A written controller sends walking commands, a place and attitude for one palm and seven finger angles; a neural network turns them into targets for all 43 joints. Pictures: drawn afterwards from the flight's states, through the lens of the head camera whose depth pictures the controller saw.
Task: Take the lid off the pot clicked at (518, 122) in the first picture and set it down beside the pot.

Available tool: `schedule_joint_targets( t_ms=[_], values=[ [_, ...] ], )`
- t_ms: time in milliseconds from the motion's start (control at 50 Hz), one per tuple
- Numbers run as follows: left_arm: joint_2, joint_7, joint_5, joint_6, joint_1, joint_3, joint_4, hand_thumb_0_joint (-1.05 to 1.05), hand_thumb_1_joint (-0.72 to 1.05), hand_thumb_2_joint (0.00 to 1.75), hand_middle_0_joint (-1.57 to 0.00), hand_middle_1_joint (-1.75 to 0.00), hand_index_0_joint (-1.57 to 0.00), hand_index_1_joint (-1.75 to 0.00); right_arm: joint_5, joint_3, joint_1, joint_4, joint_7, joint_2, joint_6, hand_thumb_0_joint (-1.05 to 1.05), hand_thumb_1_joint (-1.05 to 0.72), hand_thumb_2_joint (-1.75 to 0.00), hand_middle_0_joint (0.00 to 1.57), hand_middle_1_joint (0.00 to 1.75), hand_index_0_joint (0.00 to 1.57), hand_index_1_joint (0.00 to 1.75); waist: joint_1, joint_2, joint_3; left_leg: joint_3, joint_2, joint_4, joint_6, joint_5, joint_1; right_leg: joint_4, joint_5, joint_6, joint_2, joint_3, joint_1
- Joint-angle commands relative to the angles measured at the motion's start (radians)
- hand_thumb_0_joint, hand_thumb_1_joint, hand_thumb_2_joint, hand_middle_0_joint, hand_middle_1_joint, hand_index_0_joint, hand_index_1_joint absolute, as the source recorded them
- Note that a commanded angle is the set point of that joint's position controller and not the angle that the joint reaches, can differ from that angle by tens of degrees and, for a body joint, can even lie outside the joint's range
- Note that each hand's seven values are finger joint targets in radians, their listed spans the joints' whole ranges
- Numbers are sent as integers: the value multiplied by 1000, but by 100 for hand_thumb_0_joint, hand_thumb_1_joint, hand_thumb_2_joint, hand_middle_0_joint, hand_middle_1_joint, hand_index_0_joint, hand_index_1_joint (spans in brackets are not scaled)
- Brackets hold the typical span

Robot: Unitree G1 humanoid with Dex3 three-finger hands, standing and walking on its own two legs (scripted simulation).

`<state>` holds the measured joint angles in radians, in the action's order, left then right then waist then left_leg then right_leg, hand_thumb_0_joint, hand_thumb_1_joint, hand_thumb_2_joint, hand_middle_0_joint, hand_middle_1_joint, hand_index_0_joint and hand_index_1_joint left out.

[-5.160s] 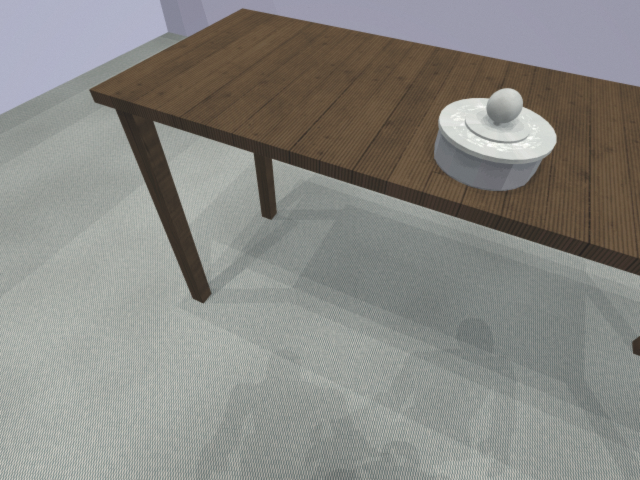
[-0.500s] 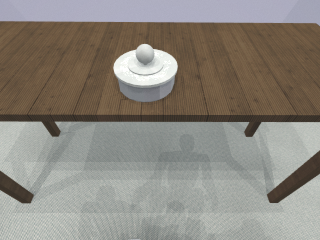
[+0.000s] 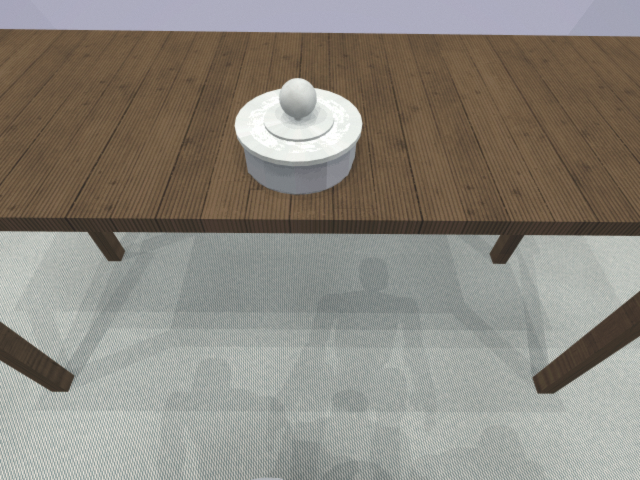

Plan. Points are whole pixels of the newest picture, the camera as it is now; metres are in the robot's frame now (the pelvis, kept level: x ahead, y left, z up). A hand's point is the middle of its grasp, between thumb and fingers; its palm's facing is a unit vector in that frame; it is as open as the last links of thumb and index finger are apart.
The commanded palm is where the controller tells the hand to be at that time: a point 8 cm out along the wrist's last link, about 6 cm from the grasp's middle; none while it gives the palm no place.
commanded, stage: look again from close up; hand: left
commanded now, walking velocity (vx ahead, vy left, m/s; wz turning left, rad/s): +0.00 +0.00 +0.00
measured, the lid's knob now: (298, 98) +0.57 +0.07 +0.18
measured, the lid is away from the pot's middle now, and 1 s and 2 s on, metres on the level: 0.00 0.00 0.00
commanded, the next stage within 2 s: shuffle to correct the standing spot in 0.06 s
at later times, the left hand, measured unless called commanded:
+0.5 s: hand out of the picture +0.00 +0.15 -0.18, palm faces +0.07 -0.98 -0.18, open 7.4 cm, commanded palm none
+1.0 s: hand (258, 453) +0.18 +0.11 -0.16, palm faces +0.08 -0.96 -0.25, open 7.3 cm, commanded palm none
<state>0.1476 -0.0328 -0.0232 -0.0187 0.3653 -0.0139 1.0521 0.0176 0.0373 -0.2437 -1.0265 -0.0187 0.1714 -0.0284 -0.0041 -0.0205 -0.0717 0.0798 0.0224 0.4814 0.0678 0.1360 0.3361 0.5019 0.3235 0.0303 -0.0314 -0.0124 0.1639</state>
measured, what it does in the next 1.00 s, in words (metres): walks ahead: right foot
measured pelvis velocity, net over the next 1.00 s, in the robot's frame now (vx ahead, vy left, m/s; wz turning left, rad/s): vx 0.12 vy -0.08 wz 0.05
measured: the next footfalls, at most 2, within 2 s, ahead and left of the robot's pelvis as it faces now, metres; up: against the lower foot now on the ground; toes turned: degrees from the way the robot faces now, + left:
right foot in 0.80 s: +0.14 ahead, -0.19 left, +0.00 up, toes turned -1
left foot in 1.20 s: +0.19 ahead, +0.05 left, +0.00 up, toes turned +5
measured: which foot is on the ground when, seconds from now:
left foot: down 0.00-0.80, up 0.82-1.00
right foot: down 0.00-0.56, up 0.58-0.78, down 0.80-1.00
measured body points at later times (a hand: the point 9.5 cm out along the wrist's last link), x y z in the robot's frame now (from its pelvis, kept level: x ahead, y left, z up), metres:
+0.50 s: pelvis +0.04 -0.02 -0.01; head +0.06 -0.02 +0.44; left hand +0.00 +0.20 -0.16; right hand +0.03 -0.24 -0.16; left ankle +0.08 +0.07 -0.73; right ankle -0.03 -0.14 -0.73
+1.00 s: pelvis +0.12 -0.08 +0.00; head +0.18 -0.10 +0.45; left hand +0.18 +0.16 -0.14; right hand +0.18 -0.33 -0.16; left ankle +0.11 +0.05 -0.68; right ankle +0.10 -0.19 -0.73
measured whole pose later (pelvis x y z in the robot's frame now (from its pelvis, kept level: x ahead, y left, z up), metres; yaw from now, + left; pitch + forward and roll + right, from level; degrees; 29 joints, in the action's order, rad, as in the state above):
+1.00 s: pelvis +0.12 -0.08 +0.00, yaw +3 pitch +2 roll +2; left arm 0.14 -0.03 -0.03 0.01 0.19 -0.05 0.94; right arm 0.02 0.07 -0.20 -1.00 -0.03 0.23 -0.04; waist 0.00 -0.03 -0.10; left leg 0.04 0.00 0.96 -0.05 0.48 0.47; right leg 0.55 0.32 -0.01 -0.05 -0.06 0.25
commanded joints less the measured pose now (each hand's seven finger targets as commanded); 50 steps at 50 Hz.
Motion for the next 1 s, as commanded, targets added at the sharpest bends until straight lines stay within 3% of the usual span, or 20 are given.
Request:
schedule_joint_targets(
  t_ms=[0, 160, 280, 320, 400, 440, 480, 500, 540, 560, 580, 620, 700, 740, 760, 780, 800, 820, 880, 980],
  values=[
    [93, -11, 3, 21, 88, -15, -22, 0, 90, 90, -20, -30, -20, -30, -5, 14, -39, 35, -2, 89, 20, 0, -90, -90, 20, 30, 20, 30, 1, -7, 9, -177, -125, -150, -23, 187, -125, -113, 27, -61, -46, 48, 139],
    [85, -9, 4, 22, 76, -15, -13, 0, 90, 90, -20, -30, -20, -30, -3, 12, -56, 16, -2, 70, 19, 0, -90, -90, 20, 30, 20, 30, 8, 37, -19, -153, -108, -126, -36, 199, -116, -151, 86, -67, -55, 69, 163],
    [76, 8, -4, 7, 118, -28, -15, 0, 90, 90, -20, -30, -20, -30, 8, 28, -66, 16, -7, 95, 14, 0, -90, -90, 20, 30, 20, 30, -4, -38, -42, -222, -138, -215, -18, 455, -26, -92, 212, -71, -5, -6, 143],
    [79, 13, -5, 4, 129, -34, -20, 0, 90, 90, -20, -30, -20, -30, 8, 34, -71, 21, -10, 91, 16, 0, -90, -90, 20, 30, 20, 30, -10, 5, -48, -212, -129, -195, -19, 458, 15, -108, 227, -82, -8, -6, 118],
    [83, 15, 2, 20, 102, -42, -34, 0, 90, 90, -20, -30, -20, -30, 7, 25, -87, 27, -8, 45, 32, 0, -90, -90, 20, 30, 20, 30, 11, 85, -32, -82, -73, 34, -29, 250, 3, -171, 195, -137, -97, 106, 110],
    [83, 13, 0, 23, 74, -44, -48, 0, 90, 90, -20, -30, -20, -30, 4, 24, -94, 32, -7, 37, 42, 0, -90, -90, 20, 30, 20, 30, 19, 139, -55, -41, -60, 113, -32, 205, 31, -162, 137, -157, -119, 129, 95],
    [84, 13, -1, 26, 58, -47, -52, 0, 90, 90, -20, -30, -20, -30, 4, 23, -119, 23, -7, 38, 54, 0, -90, -90, 20, 30, 20, 30, 34, 101, -39, -33, -73, 120, -26, 122, -11, -76, -15, -156, -112, 90, 83],
    [76, 15, 1, 27, 51, -46, -52, 0, 90, 90, -20, -30, -20, -30, 6, 25, -144, 12, -9, 52, 60, 0, -90, -90, 20, 30, 20, 30, 47, 9, -20, -83, -110, 58, -7, 57, -89, 20, -83, -133, -73, 37, 116],
    [53, 23, 4, 29, 17, -41, -71, 0, 90, 90, -20, -30, -20, -30, 20, 50, -268, -27, -22, 141, 64, 0, -90, -90, 20, 30, 20, 30, 86, -237, 9, -457, -321, -148, 124, -6, -290, 346, 93, -56, 47, -92, 343],
    [62, 23, -1, 31, -59, -42, -98, 0, 90, 90, -20, -30, -20, -30, 22, 58, -317, -36, -29, 159, 65, 0, -90, -90, 20, 30, 20, 30, 109, -211, -2, -557, -396, -203, 178, -96, -316, 515, 248, -59, 28, -22, 449],
    [68, 25, -1, 35, -114, -49, -116, 0, 90, 90, -20, -30, -20, -30, 19, 55, -307, -36, -34, 150, 69, 0, -90, -90, 20, 30, 20, 30, 98, -128, -4, -542, -415, -200, 193, -175, -276, 574, 226, -63, -18, 45, 472],
    [54, 34, 5, 34, -141, -52, -130, 0, 90, 90, -20, -30, -20, -30, 16, 50, -215, -8, -37, 137, 78, 0, -90, -90, 20, 30, 20, 30, 57, -58, 19, -456, -393, -205, 171, -153, -191, 512, 175, -52, -55, 75, 405],
    [37, 53, 5, 22, -83, -61, -116, 0, 90, 90, -20, -30, -20, -30, 16, 53, -71, 28, -34, 156, 71, 0, -90, -90, 20, 30, 20, 30, 0, -145, 58, -277, -286, -202, 84, 107, -4, 199, 75, -30, -29, -7, 138],
    [69, 51, 2, 22, 45, -70, -82, 0, 90, 90, -20, -30, -20, -30, 17, 53, -29, 39, -28, 145, 54, 0, -90, -90, 20, 30, 20, 30, -68, 0, 76, -182, -184, -46, 8, 277, 142, -22, -30, -20, 17, -62, -101],
    [130, 33, -8, 30, 91, -75, -73, 0, 90, 90, -20, -30, -20, -30, 7, 38, -45, 47, -22, 75, 46, 0, -90, -90, 20, 30, 20, 30, -83, 225, 64, -49, -56, 195, -44, 346, 279, -183, 60, -60, -136, 133, -188],
    [196, 18, -3, 33, 86, -83, -91, 0, 90, 90, -20, -30, -20, -30, 5, 34, -21, 83, -18, 42, 38, 0, -90, -90, 20, 30, 20, 30, -77, 354, 37, -10, -30, 397, -75, 465, 345, -286, 40, -175, -357, 402, -129],
    [183, 14, 2, 35, 49, -73, -106, 0, 90, 90, -20, -30, -20, -30, 8, 33, -2, 84, -17, 54, 32, 0, -90, -90, 20, 30, 20, 30, -66, 180, 30, -65, -64, 504, -76, 452, 302, -274, -3, -239, -375, 394, -50],
    [177, 3, 1, 43, 0, -78, -125, 0, 90, 90, -20, -30, -20, -30, 5, 34, -19, 79, -18, 44, 24, 0, -90, -90, 20, 30, 20, 30, -34, 144, 37, -79, -63, 562, -80, 425, 293, -237, -161, -245, -361, 400, -28],
    [153, -5, -3, 46, -96, -70, -141, 0, 90, 90, -20, -30, -20, -30, -4, 31, -36, 48, -10, 55, 12, 0, -90, -90, 20, 30, 20, 30, -4, 168, 42, -77, -67, 531, -107, 370, 227, -104, -675, -240, -284, 170, -44],
    [216, -21, -9, 37, -66, -89, -148, 0, 90, 90, -20, -30, -20, -30, -8, 38, 50, 110, -1, 79, -4, 0, -90, -90, 20, 30, 20, 30, -31, 192, 76, -58, -21, 457, -124, 311, 217, -32, -939, -240, -301, 156, -113]
  ],
)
